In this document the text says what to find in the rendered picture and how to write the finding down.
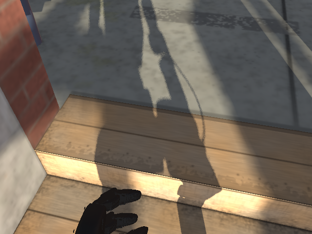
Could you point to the robot left hand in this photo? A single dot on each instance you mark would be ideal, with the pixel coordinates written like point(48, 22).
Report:
point(95, 220)

